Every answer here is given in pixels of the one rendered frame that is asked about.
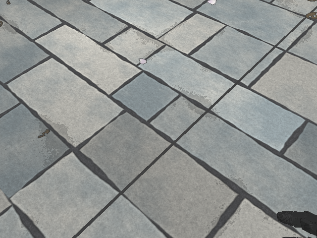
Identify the robot right hand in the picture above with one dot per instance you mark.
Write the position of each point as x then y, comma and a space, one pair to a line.
306, 220

